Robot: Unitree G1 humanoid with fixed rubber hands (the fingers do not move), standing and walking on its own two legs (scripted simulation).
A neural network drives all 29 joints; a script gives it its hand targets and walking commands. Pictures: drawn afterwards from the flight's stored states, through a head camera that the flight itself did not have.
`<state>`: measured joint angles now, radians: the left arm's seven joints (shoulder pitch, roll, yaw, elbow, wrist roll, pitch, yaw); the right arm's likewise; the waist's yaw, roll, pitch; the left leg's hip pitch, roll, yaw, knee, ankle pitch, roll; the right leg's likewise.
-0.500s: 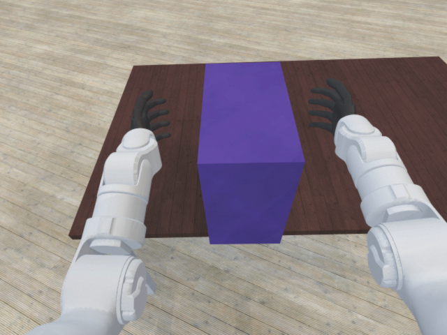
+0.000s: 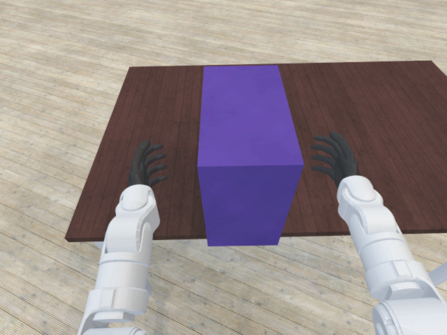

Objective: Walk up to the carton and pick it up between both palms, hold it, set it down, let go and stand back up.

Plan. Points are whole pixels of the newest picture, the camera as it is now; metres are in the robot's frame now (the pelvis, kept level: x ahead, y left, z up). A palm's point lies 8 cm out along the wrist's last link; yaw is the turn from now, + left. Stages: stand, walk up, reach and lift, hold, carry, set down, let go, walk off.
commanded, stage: set down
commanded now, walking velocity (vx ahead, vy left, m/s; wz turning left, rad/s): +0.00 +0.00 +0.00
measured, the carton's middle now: (241, 158) +0.51 -0.02 +0.00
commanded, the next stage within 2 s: let go in 1.18 s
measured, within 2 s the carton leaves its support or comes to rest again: neither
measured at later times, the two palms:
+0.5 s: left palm (152, 220) +0.33 +0.15 +0.04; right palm (350, 219) +0.33 -0.21 +0.03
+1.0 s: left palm (159, 267) +0.26 +0.14 -0.02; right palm (362, 280) +0.24 -0.22 -0.03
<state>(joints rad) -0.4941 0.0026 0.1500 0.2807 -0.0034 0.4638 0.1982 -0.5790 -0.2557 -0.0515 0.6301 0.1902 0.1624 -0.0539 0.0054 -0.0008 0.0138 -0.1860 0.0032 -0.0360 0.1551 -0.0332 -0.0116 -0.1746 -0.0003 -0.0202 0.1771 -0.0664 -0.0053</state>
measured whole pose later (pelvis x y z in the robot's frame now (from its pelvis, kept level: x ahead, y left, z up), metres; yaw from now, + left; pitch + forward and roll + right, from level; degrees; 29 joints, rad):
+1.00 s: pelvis +0.01 +0.00 -0.01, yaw -1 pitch +1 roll +1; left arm 0.05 -0.02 -0.08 0.39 0.03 -0.15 0.21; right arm 0.06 -0.21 0.01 0.56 0.19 -0.32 0.05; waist -0.01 -0.01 0.02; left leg -0.19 -0.01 -0.01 0.31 -0.15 -0.01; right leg -0.20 -0.01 0.01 0.36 -0.19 0.00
